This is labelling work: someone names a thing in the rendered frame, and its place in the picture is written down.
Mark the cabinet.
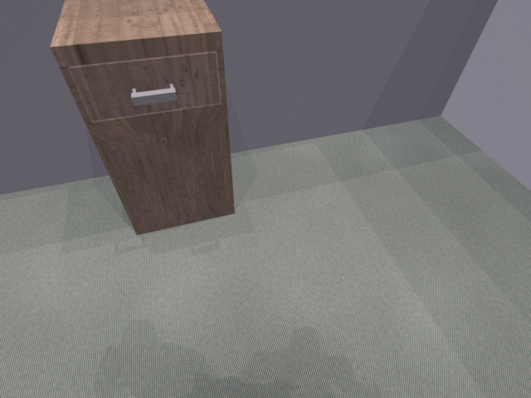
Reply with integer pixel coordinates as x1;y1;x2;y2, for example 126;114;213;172
50;0;235;235

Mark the drawer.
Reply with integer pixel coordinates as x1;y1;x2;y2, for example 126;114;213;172
70;51;220;121

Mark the handle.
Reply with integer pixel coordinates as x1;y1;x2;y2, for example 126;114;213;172
131;84;178;106

